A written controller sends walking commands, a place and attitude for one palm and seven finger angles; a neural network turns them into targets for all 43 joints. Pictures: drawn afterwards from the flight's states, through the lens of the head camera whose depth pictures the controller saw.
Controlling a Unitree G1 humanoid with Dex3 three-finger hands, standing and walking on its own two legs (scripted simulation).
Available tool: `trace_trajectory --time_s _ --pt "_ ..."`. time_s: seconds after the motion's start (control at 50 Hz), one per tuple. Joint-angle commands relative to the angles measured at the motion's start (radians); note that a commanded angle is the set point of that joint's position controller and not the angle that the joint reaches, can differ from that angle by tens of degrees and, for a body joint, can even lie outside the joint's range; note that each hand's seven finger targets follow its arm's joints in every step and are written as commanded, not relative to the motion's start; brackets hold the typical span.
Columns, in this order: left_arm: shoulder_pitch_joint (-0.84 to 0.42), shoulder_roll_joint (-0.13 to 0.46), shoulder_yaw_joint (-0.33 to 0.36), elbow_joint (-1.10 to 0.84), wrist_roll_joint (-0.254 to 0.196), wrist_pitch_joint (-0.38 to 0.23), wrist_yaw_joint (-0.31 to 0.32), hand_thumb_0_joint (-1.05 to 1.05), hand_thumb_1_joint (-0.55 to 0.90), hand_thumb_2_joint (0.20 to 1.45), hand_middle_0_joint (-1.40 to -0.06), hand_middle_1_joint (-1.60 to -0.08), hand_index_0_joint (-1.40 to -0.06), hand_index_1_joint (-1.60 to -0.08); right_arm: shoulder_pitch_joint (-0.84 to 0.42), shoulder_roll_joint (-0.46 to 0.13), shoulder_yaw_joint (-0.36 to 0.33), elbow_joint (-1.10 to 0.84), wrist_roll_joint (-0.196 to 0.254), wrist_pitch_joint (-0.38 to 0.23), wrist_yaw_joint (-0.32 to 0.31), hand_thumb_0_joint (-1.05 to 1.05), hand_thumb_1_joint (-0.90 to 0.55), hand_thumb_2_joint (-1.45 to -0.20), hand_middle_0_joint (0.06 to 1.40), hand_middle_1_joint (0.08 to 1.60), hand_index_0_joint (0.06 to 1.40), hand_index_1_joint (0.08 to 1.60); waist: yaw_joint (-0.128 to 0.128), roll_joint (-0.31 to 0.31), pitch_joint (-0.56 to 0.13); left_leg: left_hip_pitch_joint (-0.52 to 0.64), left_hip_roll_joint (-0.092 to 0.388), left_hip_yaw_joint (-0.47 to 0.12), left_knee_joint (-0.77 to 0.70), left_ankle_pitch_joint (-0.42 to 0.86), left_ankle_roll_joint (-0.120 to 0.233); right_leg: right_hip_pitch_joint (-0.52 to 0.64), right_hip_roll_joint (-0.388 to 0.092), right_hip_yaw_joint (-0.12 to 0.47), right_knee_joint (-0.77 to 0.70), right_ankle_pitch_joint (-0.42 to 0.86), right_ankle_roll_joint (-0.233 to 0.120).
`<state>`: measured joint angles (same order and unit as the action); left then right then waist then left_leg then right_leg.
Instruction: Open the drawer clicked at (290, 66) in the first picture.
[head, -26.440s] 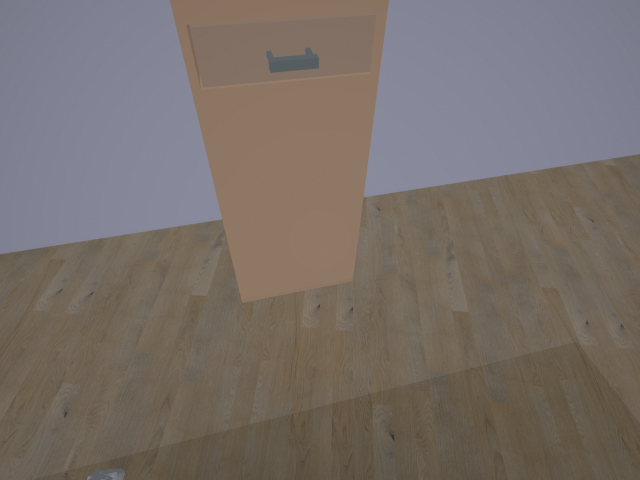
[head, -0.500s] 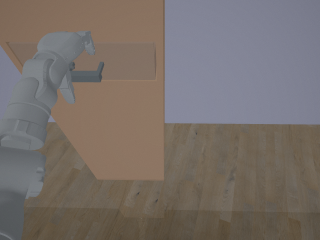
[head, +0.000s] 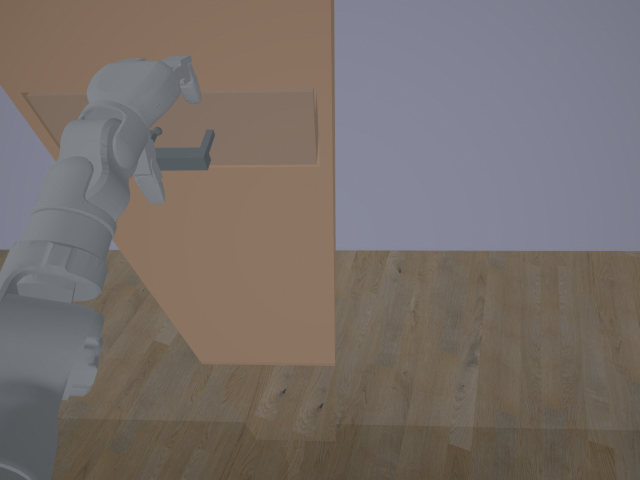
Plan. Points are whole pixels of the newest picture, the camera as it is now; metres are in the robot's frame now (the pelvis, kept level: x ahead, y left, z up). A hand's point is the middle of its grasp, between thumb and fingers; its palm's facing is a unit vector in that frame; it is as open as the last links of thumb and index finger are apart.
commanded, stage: re-aim the fingers above the handle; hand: left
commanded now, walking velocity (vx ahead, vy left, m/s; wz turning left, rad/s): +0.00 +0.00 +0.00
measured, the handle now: (175, 148) +0.52 +0.21 +0.14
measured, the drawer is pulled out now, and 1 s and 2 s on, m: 0.00 0.00 0.00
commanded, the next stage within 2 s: lower the fingers behind the handle in 0.20 s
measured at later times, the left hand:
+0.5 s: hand (165, 135) +0.48 +0.19 +0.19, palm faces +0.01 -0.02 -1.00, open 13.8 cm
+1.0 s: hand (168, 162) +0.47 +0.20 +0.15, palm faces -0.02 -0.03 -1.00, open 13.8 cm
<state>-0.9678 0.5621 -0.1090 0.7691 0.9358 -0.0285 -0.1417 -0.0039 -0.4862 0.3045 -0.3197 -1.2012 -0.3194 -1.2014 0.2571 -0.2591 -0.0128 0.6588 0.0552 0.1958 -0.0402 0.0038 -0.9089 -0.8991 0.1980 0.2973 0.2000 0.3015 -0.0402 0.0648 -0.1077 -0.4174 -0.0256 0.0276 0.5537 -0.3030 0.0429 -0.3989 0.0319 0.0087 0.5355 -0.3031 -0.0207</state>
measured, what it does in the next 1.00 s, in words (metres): stands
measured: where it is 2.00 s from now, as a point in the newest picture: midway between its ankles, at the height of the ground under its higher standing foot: outside the picture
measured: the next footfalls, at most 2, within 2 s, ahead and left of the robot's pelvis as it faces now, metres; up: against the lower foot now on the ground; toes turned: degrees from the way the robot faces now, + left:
none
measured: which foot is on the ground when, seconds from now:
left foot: down 0.00-1.00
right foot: down 0.00-1.00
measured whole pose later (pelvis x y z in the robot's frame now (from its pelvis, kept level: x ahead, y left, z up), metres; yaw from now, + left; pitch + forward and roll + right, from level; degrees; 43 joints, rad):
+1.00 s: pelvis -0.01 -0.01 +0.00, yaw +0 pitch +11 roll +0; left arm -0.93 0.55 -0.11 0.86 0.97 -0.04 -0.06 0.00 -0.49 0.30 -0.32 -1.20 -0.32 -1.20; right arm 0.29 -0.27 -0.03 0.67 0.05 0.18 -0.05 0.00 -0.91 -0.90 0.20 0.30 0.20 0.30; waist -0.06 0.05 -0.11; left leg -0.47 -0.01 0.02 0.59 -0.31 0.03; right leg -0.45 0.04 0.00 0.57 -0.31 -0.03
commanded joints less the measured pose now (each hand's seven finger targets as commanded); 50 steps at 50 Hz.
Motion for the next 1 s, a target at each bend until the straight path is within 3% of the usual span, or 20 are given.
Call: trace_trajectory --time_s 0.0,0.02,0.08,0.12,0.22,0.28,0.3,0.34,0.36,0.46,0.5,0.54,0.62,0.7,0.72,0.84,0.86,0.92,0.96,0.98 --pt "-0.500 0.297 0.117 -0.128 0.015 0.034 0.050 0.000 -0.500 0.300 -0.300 -1.200 -0.300 -1.200 0.005 -0.150 -0.044 -0.093 0.004 -0.013 -0.007 0.000 -0.900 -0.900 0.200 0.300 0.200 0.300 -0.002 -0.056 -0.357 0.208 0.019 -0.016 -0.003 0.508 0.002 0.131 -0.002 -0.009 -0.027 0.416 -0.014" --pt "-0.497 0.256 0.082 -0.107 0.014 0.044 0.044 0.000 -0.500 0.300 -0.300 -1.200 -0.300 -1.200 0.005 -0.148 -0.045 -0.095 0.007 -0.013 -0.007 0.000 -0.900 -0.900 0.200 0.300 0.200 0.300 -0.012 -0.077 -0.330 0.200 0.020 -0.017 -0.009 0.470 0.004 0.116 -0.002 -0.011 -0.035 0.390 -0.013" --pt "-0.506 0.262 0.071 -0.139 0.019 0.034 0.022 0.000 -0.500 0.300 -0.300 -1.200 -0.300 -1.200 0.005 -0.152 -0.048 -0.102 0.008 -0.015 -0.016 0.000 -0.900 -0.900 0.200 0.300 0.200 0.300 -0.018 -0.064 -0.350 0.215 0.015 -0.014 -0.009 0.444 0.011 0.125 -0.005 0.000 -0.042 0.388 -0.013" --pt "-0.548 0.182 0.003 -0.176 0.005 0.022 0.004 0.000 -0.500 0.300 -0.300 -1.200 -0.300 -1.200 0.012 -0.148 -0.052 -0.100 0.009 -0.020 -0.018 0.000 -0.900 -0.900 0.200 0.300 0.200 0.300 -0.042 -0.039 -0.333 0.256 0.018 -0.021 -0.006 0.432 0.010 0.068 -0.001 -0.004 -0.052 0.348 -0.012" --pt "-0.603 0.225 0.045 -0.211 -0.016 -0.026 0.005 0.000 -0.500 0.300 -0.300 -1.200 -0.300 -1.200 0.028 -0.146 -0.057 -0.086 0.005 -0.036 -0.024 0.000 -0.900 -0.900 0.200 0.300 0.200 0.300 -0.037 -0.001 -0.355 0.280 0.014 -0.032 -0.002 0.438 0.004 0.052 0.003 -0.006 -0.047 0.330 -0.018" --pt "-0.598 0.277 0.102 -0.201 -0.011 -0.032 0.041 0.000 -0.500 0.300 -0.300 -1.200 -0.300 -1.200 0.034 -0.145 -0.057 -0.080 0.000 -0.040 -0.020 0.000 -0.900 -0.900 0.200 0.300 0.200 0.300 -0.016 0.000 -0.388 0.266 0.013 -0.030 0.002 0.473 0.001 0.082 0.003 -0.006 -0.036 0.358 -0.022" --pt "-0.575 0.260 0.093 -0.162 -0.005 -0.021 0.052 0.000 -0.500 0.300 -0.300 -1.200 -0.300 -1.200 0.032 -0.143 -0.053 -0.079 0.001 -0.038 -0.015 0.000 -0.900 -0.900 0.200 0.300 0.200 0.300 -0.013 0.012 -0.364 0.249 0.014 -0.029 0.000 0.469 -0.003 0.069 0.005 -0.012 -0.032 0.347 -0.024" --pt "-0.538 0.252 0.095 -0.062 0.001 0.012 0.068 0.000 -0.500 0.300 -0.300 -1.200 -0.300 -1.200 0.032 -0.152 -0.048 -0.069 0.003 -0.034 -0.011 0.000 -0.900 -0.900 0.200 0.300 0.200 0.300 -0.017 -0.057 -0.315 0.183 0.017 -0.022 -0.012 0.417 -0.005 0.080 0.003 -0.014 -0.039 0.329 -0.021" --pt "-0.545 0.251 0.084 -0.047 0.013 0.026 0.077 0.000 -0.500 0.300 -0.300 -1.200 -0.300 -1.200 0.028 -0.155 -0.047 -0.070 0.005 -0.032 -0.011 0.000 -0.900 -0.900 0.200 0.300 0.200 0.300 -0.020 -0.056 -0.302 0.167 0.017 -0.018 -0.016 0.384 -0.003 0.067 0.002 -0.011 -0.037 0.314 -0.018" --pt "-0.542 0.227 0.062 -0.098 0.038 0.030 0.076 0.000 -0.500 0.300 -0.300 -1.200 -0.300 -1.200 0.036 -0.152 -0.054 -0.092 0.001 -0.029 -0.011 0.000 -0.900 -0.900 0.200 0.300 0.200 0.300 -0.021 -0.064 -0.394 0.191 0.018 -0.012 -0.001 0.419 0.006 0.115 -0.002 0.002 -0.028 0.372 -0.015" --pt "-0.507 0.254 0.090 -0.136 0.036 0.016 0.070 0.000 -0.500 0.300 -0.300 -1.200 -0.300 -1.200 0.039 -0.151 -0.058 -0.098 -0.002 -0.028 -0.014 0.000 -0.900 -0.900 0.200 0.300 0.200 0.300 -0.012 -0.056 -0.420 0.211 0.016 -0.009 0.004 0.443 0.010 0.132 -0.001 0.006 -0.024 0.396 -0.014" --pt "-0.482 0.243 0.087 -0.138 0.024 0.004 0.063 0.000 -0.500 0.300 -0.300 -1.200 -0.300 -1.200 0.033 -0.150 -0.056 -0.101 0.001 -0.026 -0.018 0.000 -0.900 -0.900 0.200 0.300 0.200 0.300 -0.018 -0.087 -0.389 0.192 0.015 -0.008 0.001 0.432 0.014 0.138 -0.002 0.006 -0.034 0.398 -0.013" --pt "-0.474 0.290 0.122 -0.113 0.023 -0.005 0.082 0.000 -0.500 0.300 -0.300 -1.200 -0.300 -1.200 0.033 -0.152 -0.050 -0.090 0.006 -0.030 -0.027 0.000 -0.900 -0.900 0.200 0.300 0.200 0.300 -0.016 -0.078 -0.313 0.145 0.013 -0.006 -0.014 0.347 0.012 0.111 -0.002 0.006 -0.041 0.340 -0.011" --pt "-0.529 0.242 0.085 -0.164 0.029 -0.029 0.109 0.000 -0.500 0.300 -0.300 -1.200 -0.300 -1.200 0.051 -0.144 -0.060 -0.084 0.001 -0.043 -0.023 0.000 -0.900 -0.900 0.200 0.300 0.200 0.300 -0.028 -0.018 -0.364 0.192 0.012 -0.009 0.002 0.369 0.010 0.081 0.003 0.006 -0.031 0.332 -0.015" --pt "-0.517 0.265 0.108 -0.166 0.029 -0.032 0.115 0.000 -0.500 0.300 -0.300 -1.200 -0.300 -1.200 0.055 -0.144 -0.063 -0.084 -0.001 -0.045 -0.023 0.000 -0.900 -0.900 0.200 0.300 0.200 0.300 -0.025 -0.001 -0.381 0.202 0.011 -0.007 0.009 0.383 0.011 0.088 0.003 0.010 -0.028 0.346 -0.017" --pt "-0.488 0.234 0.086 -0.108 0.028 -0.020 0.125 0.000 -0.500 0.300 -0.300 -1.200 -0.300 -1.200 0.062 -0.151 -0.063 -0.074 -0.003 -0.044 -0.022 0.000 -0.900 -0.900 0.200 0.300 0.200 0.300 -0.040 -0.056 -0.361 0.170 0.011 -0.004 0.019 0.389 0.012 0.088 0.001 0.007 -0.025 0.370 -0.012" --pt "-0.478 0.255 0.101 -0.104 0.032 -0.020 0.126 0.000 -0.500 0.300 -0.300 -1.200 -0.300 -1.200 0.062 -0.150 -0.062 -0.074 -0.001 -0.041 -0.021 0.000 -0.900 -0.900 0.200 0.300 0.200 0.300 -0.031 -0.035 -0.372 0.165 0.009 -0.005 0.020 0.385 0.011 0.090 0.003 0.009 -0.020 0.370 -0.012" --pt "-0.461 0.212 0.074 -0.117 0.034 -0.021 0.125 0.000 -0.500 0.300 -0.300 -1.200 -0.300 -1.200 0.064 -0.147 -0.064 -0.079 -0.003 -0.037 -0.019 0.000 -0.900 -0.900 0.200 0.300 0.200 0.300 -0.036 -0.039 -0.373 0.179 0.009 -0.005 0.029 0.414 0.011 0.076 0.006 0.003 -0.012 0.385 -0.013" --pt "-0.457 0.212 0.074 -0.102 0.029 -0.023 0.123 0.000 -0.500 0.300 -0.300 -1.200 -0.300 -1.200 0.066 -0.149 -0.065 -0.077 -0.003 -0.035 -0.019 0.000 -0.900 -0.900 0.200 0.300 0.200 0.300 -0.043 -0.056 -0.359 0.167 0.009 -0.005 0.032 0.407 0.013 0.073 0.005 0.006 -0.014 0.389 -0.010" --pt "-0.442 0.248 0.105 -0.099 0.033 -0.024 0.127 0.000 -0.500 0.300 -0.300 -1.200 -0.300 -1.200 0.065 -0.152 -0.065 -0.077 -0.002 -0.033 -0.022 0.000 -0.900 -0.900 0.200 0.300 0.200 0.300 -0.034 -0.051 -0.354 0.158 0.009 -0.004 0.032 0.397 0.012 0.073 0.005 0.007 -0.012 0.384 -0.011"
